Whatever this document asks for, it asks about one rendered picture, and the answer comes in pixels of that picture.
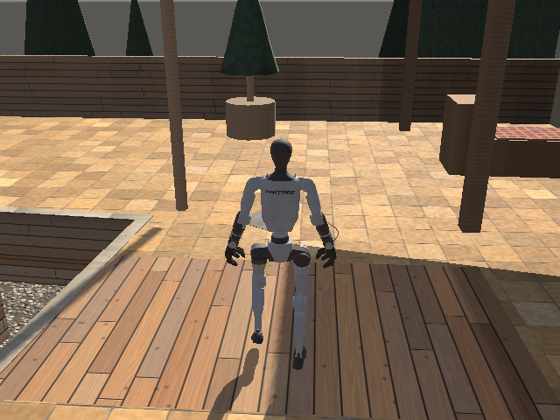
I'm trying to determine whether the right robot upper arm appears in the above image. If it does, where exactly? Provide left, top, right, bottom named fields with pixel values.
left=299, top=177, right=325, bottom=226

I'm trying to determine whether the left robot forearm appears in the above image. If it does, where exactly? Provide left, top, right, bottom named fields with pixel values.
left=227, top=211, right=246, bottom=249

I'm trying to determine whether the right robot forearm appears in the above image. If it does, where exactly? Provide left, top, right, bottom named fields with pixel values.
left=316, top=212, right=334, bottom=249

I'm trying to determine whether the left robot hand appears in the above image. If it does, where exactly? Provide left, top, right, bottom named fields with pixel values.
left=225, top=246, right=245, bottom=266

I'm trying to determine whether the left robot upper arm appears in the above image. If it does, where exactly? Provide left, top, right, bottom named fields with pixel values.
left=237, top=176, right=263, bottom=226

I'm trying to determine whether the humanoid robot head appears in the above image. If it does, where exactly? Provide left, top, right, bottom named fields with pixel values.
left=266, top=138, right=296, bottom=181

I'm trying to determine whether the right robot foot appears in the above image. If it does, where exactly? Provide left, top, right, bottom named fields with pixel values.
left=292, top=346, right=306, bottom=370

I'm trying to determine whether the right robot hand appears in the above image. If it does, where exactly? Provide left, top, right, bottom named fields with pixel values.
left=316, top=247, right=337, bottom=268

